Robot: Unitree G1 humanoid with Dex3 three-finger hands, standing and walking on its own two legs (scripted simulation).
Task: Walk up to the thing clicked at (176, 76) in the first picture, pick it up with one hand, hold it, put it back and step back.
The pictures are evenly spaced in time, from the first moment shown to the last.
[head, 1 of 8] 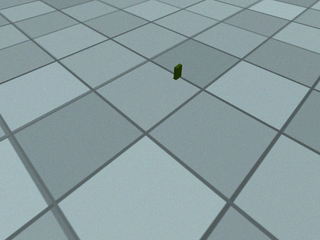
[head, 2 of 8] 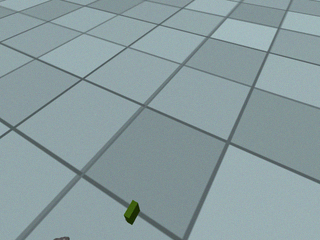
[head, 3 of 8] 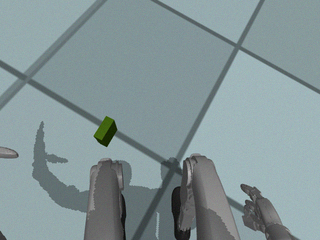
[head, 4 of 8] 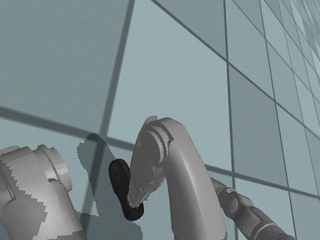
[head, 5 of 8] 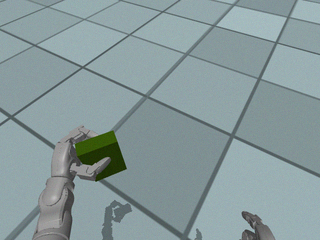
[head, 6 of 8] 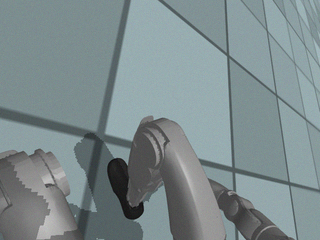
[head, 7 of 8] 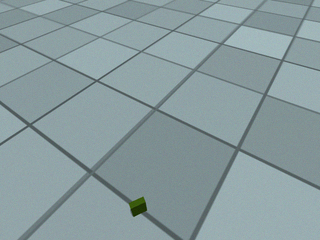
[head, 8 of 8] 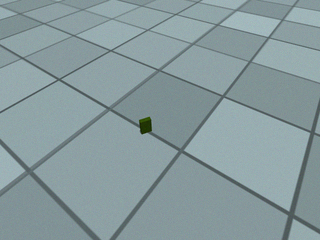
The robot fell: no
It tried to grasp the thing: yes
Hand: left
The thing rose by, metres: 0.70
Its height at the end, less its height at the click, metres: +0.00
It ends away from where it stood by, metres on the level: 0.03
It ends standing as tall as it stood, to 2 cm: yes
